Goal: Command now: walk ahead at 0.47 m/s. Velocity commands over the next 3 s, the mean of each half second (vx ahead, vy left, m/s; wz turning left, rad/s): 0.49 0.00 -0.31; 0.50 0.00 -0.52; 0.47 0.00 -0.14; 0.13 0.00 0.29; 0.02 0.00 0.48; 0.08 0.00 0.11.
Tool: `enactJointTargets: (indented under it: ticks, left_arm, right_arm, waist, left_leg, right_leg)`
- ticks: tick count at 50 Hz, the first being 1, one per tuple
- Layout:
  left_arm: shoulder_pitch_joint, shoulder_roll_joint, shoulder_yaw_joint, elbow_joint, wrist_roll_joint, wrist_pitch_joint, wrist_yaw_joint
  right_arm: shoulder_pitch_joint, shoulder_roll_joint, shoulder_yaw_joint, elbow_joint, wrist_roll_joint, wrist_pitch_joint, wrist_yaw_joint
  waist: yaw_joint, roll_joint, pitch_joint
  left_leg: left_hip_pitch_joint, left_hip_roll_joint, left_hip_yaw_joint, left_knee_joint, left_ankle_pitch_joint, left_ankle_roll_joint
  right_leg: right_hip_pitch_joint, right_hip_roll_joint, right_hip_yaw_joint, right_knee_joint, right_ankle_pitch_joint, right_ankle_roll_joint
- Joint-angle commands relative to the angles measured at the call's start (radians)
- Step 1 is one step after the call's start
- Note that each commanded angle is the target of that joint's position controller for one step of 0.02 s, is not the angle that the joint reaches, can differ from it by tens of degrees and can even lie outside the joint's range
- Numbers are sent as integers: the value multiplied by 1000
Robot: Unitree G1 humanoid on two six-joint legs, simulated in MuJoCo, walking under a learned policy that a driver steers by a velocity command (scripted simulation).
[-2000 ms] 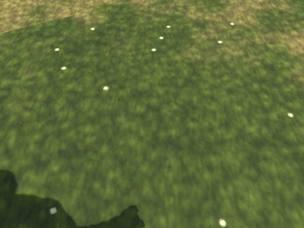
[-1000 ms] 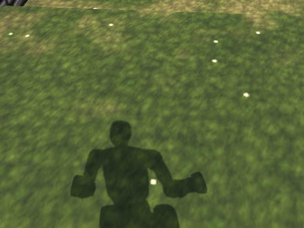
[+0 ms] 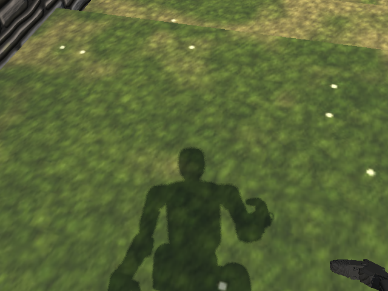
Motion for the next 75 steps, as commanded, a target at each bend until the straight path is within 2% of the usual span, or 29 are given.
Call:
enactJointTargets:
  ticks: [1,4,5,6,7,8,10,16,27,30,32,33,34,35,36,37,38,42,47,52,55,57,58,59,60,61,63,67,75]
  left_arm:
    - [12,192,51,-29,-8,1,9]
    - [-9,214,58,-29,1,19,13]
    - [-20,193,47,-48,14,20,16]
    - [109,50,8,-77,17,6,8]
    - [107,91,13,-53,-7,-12,4]
    - [-14,179,43,-87,-41,-17,2]
    - [-117,162,44,-116,-27,-15,8]
    - [-100,93,49,-111,-13,47,19]
    - [-421,59,28,-266,-8,19,-51]
    - [-362,104,51,-289,-7,28,-59]
    - [-95,194,105,-232,-11,37,-45]
    - [35,288,136,-206,-15,50,-21]
    - [-40,358,138,-244,-14,37,-22]
    - [-22,263,113,-260,-5,20,-32]
    - [-47,214,98,-250,2,8,-33]
    - [-108,189,90,-250,-1,1,-34]
    - [-167,156,81,-261,1,-1,-30]
    - [-197,170,80,-269,5,-7,-9]
    - [-141,179,78,-227,0,1,13]
    - [-65,185,78,-171,-5,3,9]
    - [-70,190,82,-153,-1,14,13]
    - [-95,161,70,-160,5,21,12]
    - [-69,116,49,-180,23,22,14]
    - [73,41,29,-182,-4,7,10]
    - [18,134,42,-170,-19,0,11]
    - [-106,180,56,-193,-25,-4,10]
    - [-200,158,54,-220,3,-11,9]
    - [-163,97,44,-208,7,-2,3]
    - [-366,46,25,-248,14,-20,-12]
  right_arm:
    - [-123,-83,-20,-107,3,-25,15]
    - [102,-161,-61,-56,-2,-20,-5]
    - [285,-204,-77,-16,-8,-15,-21]
    - [386,-304,-100,2,-36,-11,-27]
    - [400,-216,-78,6,-30,-11,-25]
    - [326,-165,-60,11,-22,-11,-29]
    - [206,-115,-46,22,-22,-16,-27]
    - [133,-107,-57,81,-35,-61,-25]
    - [267,-201,-80,158,-6,2,-50]
    - [240,-241,-91,149,4,26,-59]
    - [213,-235,-85,136,11,38,-66]
    - [248,-167,-58,115,-20,27,-66]
    - [298,-63,-24,55,-32,-6,-55]
    - [200,-170,-43,48,-1,-44,-38]
    - [131,-182,-45,19,29,-60,-30]
    - [126,-164,-39,23,13,-65,-36]
    - [127,-172,-45,33,-13,-61,-43]
    - [154,-141,-42,39,-37,-21,-42]
    - [-9,-86,-15,10,-31,-21,-34]
    - [-101,-121,-23,-21,-15,-39,-14]
    - [-51,-146,-36,-17,-15,-47,-9]
    - [135,-192,-64,31,-22,-52,-18]
    - [293,-249,-77,46,-36,-53,-22]
    - [373,-306,-97,89,-31,-41,-14]
    - [377,-208,-73,90,-1,-39,-8]
    - [314,-164,-59,81,-3,-35,-13]
    - [223,-134,-43,70,-24,-25,-17]
    - [223,-128,-38,89,-19,-34,-24]
    - [300,-174,-41,158,-11,1,-47]
  waist:
    - [-41,-122,80]
    - [-181,-146,-99]
    - [-264,-127,-234]
    - [-207,125,-419]
    - [-226,177,-501]
    - [-221,113,-292]
    - [-155,12,-96]
    - [-75,26,8]
    - [-191,-27,75]
    - [-126,27,-8]
    - [28,14,-159]
    - [57,-140,-253]
    - [-59,-338,-358]
    - [23,-189,-409]
    - [14,-148,-266]
    - [-41,-45,-164]
    - [-75,-37,-127]
    - [-123,-60,-83]
    - [-54,-113,-42]
    - [-14,-133,-8]
    - [-50,-165,-5]
    - [-148,-141,-124]
    - [-197,-27,-287]
    - [-145,282,-386]
    - [-186,167,-318]
    - [-198,77,-176]
    - [-155,2,-56]
    - [-109,52,-57]
    - [-169,36,-52]
  left_leg:
    - [17,-23,4,-64,-28,40]
    - [361,-98,54,-90,-99,107]
    - [683,-1,-36,-42,-83,151]
    - [1103,293,-492,-59,-270,294]
    - [1086,364,-753,-235,-424,310]
    - [927,324,-600,-276,-478,253]
    - [627,248,-354,-344,-323,210]
    - [409,186,-51,-481,-117,209]
    - [721,228,157,-404,92,167]
    - [771,229,200,-217,528,132]
    - [649,175,242,158,609,82]
    - [377,117,241,478,166,35]
    - [-40,-123,87,825,-631,-24]
    - [-142,-77,-111,874,-612,-3]
    - [-190,-34,-100,828,-531,20]
    - [-153,14,-94,719,-455,25]
    - [-88,46,-92,626,-412,18]
    - [16,48,-64,477,-321,-46]
    - [89,1,-29,94,15,-78]
    - [83,-16,-48,-52,32,-26]
    - [120,-26,-37,-84,-94,25]
    - [393,-35,-12,-117,-76,83]
    - [682,132,-203,-77,-58,158]
    - [981,322,-669,-200,-315,318]
    - [957,322,-770,-292,-567,297]
    - [835,289,-621,-306,-560,250]
    - [620,211,-432,-340,-345,229]
    - [518,153,-270,-401,-100,239]
    - [510,89,-49,-349,332,179]
  right_leg:
    - [-38,-292,107,1,488,-122]
    - [-35,-253,83,316,944,-83]
    - [-224,-216,80,558,790,-54]
    - [-641,-41,41,978,182,17]
    - [-742,5,182,1127,-239,18]
    - [-824,-53,178,1173,-188,15]
    - [-785,-137,123,1086,-35,18]
    - [-731,-194,144,960,132,56]
    - [-847,-152,0,477,292,8]
    - [-697,-66,-79,463,141,-47]
    - [-316,22,-97,385,172,-115]
    - [-9,-134,158,374,211,-181]
    - [262,-365,777,209,30,-393]
    - [280,-386,830,115,-28,-376]
    - [177,-351,671,117,22,-327]
    - [18,-300,541,120,144,-286]
    - [-91,-262,455,114,253,-261]
    - [-282,-206,336,56,457,-267]
    - [-351,-127,207,55,344,-187]
    - [-229,-206,287,108,261,-169]
    - [-146,-248,328,168,373,-146]
    - [-173,-166,264,396,594,-102]
    - [-336,-93,210,684,393,-61]
    - [-707,65,134,1016,-201,17]
    - [-843,23,213,1118,-251,16]
    - [-890,-25,189,1129,-162,10]
    - [-848,-103,129,1029,-31,16]
    - [-760,-146,90,892,32,42]
    - [-620,-77,16,436,413,69]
